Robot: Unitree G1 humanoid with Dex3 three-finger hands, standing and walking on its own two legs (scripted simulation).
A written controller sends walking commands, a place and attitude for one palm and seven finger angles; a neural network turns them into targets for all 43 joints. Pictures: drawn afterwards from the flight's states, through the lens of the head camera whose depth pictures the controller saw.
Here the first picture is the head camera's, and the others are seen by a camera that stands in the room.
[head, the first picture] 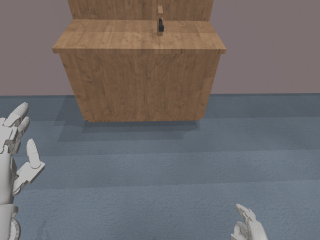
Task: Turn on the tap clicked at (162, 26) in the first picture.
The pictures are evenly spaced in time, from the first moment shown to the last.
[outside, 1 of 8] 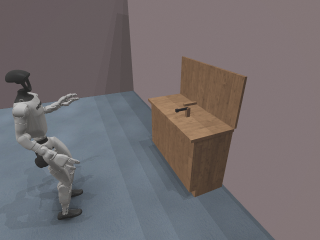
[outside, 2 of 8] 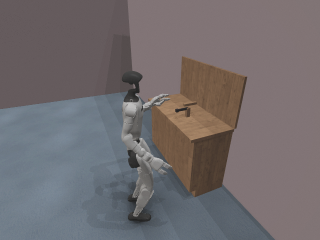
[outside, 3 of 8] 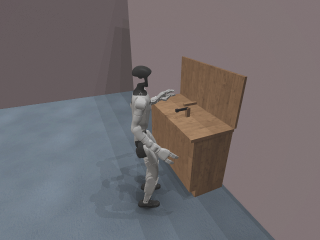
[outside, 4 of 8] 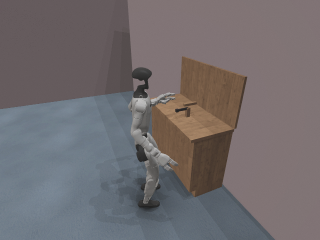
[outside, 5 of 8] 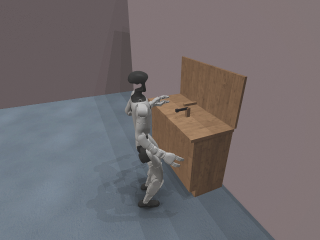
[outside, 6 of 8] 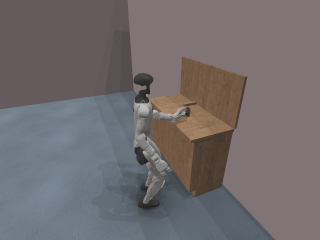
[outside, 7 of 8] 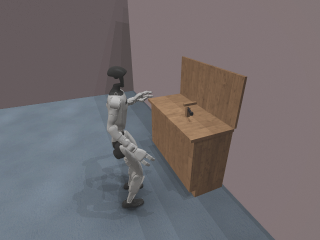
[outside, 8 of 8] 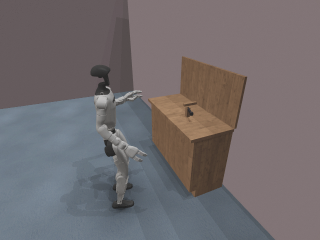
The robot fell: no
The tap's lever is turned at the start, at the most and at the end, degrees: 0 75 75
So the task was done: yes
